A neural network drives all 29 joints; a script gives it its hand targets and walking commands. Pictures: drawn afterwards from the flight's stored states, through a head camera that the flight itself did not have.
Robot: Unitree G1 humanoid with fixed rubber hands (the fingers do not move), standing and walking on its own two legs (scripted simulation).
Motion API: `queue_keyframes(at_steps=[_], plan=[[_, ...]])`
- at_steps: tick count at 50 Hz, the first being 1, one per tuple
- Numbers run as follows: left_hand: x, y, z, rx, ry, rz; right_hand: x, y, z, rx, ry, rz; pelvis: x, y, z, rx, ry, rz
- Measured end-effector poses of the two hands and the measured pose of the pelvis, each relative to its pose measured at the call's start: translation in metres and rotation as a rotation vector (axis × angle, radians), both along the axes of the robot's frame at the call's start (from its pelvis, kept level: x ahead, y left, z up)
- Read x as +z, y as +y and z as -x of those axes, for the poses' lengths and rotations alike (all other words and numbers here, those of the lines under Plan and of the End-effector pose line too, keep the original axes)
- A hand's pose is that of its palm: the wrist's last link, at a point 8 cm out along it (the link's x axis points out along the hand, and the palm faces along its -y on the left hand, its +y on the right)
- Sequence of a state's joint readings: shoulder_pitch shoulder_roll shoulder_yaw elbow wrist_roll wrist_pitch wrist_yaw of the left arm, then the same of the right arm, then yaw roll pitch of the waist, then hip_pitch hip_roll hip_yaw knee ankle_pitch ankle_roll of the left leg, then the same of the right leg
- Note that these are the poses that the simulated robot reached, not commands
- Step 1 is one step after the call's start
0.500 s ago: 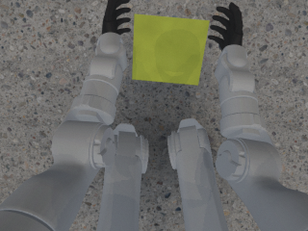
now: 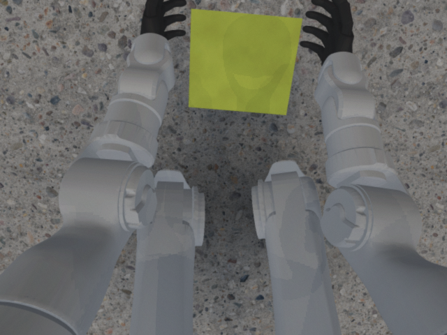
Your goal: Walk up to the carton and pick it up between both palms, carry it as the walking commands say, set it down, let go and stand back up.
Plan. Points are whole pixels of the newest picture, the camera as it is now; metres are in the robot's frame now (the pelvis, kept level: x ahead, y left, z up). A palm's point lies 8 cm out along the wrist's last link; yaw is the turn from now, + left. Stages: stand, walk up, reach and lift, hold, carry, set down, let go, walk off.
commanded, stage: set down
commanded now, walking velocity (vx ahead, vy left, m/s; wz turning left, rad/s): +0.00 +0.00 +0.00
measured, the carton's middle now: (240, 64) +0.49 -0.04 -0.30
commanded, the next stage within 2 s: none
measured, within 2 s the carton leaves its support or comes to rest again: rests again in 0.84 s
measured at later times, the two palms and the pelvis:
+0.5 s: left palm (157, 34) +0.52 +0.09 -0.19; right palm (338, 52) +0.48 -0.18 -0.18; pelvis -0.01 +0.00 -0.01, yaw +0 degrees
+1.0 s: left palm (158, 31) +0.52 +0.09 -0.20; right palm (336, 46) +0.49 -0.18 -0.19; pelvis +0.00 +0.00 -0.01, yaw -1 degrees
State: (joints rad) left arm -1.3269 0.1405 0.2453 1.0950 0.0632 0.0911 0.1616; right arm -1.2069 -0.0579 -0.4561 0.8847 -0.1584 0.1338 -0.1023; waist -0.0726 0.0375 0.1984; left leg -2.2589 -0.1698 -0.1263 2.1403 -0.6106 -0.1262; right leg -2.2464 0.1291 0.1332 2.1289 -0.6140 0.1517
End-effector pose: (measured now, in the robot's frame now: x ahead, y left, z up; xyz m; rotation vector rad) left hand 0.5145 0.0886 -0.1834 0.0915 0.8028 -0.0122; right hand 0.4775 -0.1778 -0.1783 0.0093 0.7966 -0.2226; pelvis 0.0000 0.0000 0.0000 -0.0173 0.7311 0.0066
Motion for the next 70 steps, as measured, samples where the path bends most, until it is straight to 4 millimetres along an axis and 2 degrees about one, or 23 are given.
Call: queue_keyframes(at_steps=[22,70], plan=[[-0.001,-0.001,-0.002,-0.03,-0.006,0.012,-0.003,-0.005,-0.001,0.032,-0.004,-0.01,-0.009,0.0,0.007,0.0,-0.044,-0.004],[-0.02,0.0,-0.015,-0.07,-0.02,0.058,-0.017,-0.009,-0.015,0.079,0.013,-0.02,-0.015,0.001,-0.005,-0.01,-0.011,0.011]])
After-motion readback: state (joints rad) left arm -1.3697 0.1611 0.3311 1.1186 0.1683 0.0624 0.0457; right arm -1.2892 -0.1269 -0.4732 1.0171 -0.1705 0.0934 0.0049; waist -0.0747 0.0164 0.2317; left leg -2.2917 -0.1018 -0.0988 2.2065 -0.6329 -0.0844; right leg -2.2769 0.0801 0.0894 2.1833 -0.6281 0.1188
